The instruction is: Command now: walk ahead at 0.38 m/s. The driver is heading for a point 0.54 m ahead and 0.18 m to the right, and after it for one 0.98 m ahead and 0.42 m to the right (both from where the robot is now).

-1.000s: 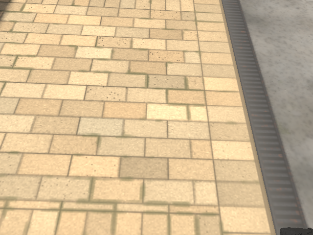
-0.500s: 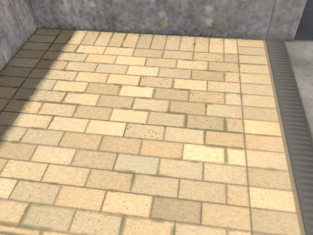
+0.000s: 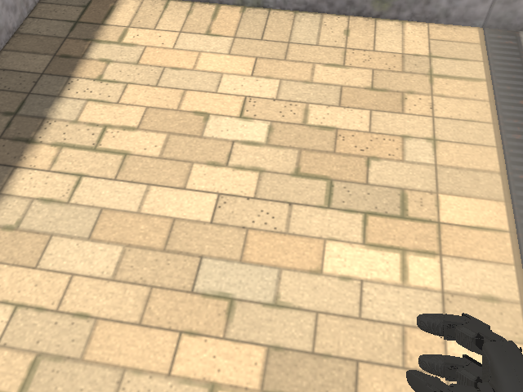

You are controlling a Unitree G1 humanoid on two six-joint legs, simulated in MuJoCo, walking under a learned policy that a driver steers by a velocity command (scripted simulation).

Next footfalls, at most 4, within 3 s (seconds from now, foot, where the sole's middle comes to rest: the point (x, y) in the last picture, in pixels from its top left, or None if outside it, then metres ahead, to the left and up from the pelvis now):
0.50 right None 0.27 -0.12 -0.73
0.94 left None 0.30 0.10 -0.73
1.38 right None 0.15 -0.12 -0.73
1.92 left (300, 386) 0.44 -0.04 -0.73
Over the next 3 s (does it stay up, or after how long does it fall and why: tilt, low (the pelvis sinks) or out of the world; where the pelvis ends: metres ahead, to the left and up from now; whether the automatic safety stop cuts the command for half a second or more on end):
stays up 0.75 -0.41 0.03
